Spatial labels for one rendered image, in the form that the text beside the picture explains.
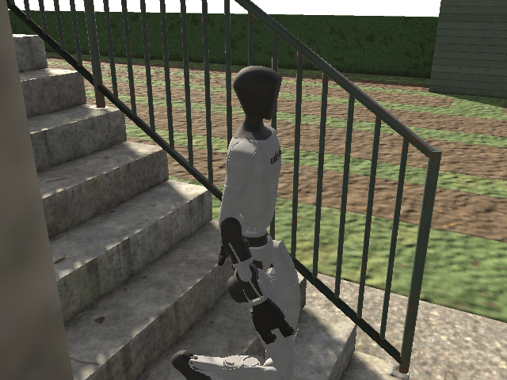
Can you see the robot right hand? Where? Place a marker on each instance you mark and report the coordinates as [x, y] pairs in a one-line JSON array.
[[267, 316]]

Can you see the robot left upper arm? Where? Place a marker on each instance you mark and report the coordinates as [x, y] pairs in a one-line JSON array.
[[266, 125]]

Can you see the robot head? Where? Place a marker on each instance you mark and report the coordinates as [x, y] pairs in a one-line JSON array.
[[257, 88]]

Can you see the robot left hand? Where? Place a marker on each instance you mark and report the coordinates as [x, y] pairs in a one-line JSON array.
[[222, 256]]

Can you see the robot right shin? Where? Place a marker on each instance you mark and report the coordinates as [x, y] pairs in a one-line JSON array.
[[235, 367]]

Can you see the robot right upper arm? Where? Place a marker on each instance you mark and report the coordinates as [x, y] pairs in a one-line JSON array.
[[241, 163]]

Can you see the robot right forearm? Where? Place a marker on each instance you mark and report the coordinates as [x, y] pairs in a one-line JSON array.
[[231, 232]]

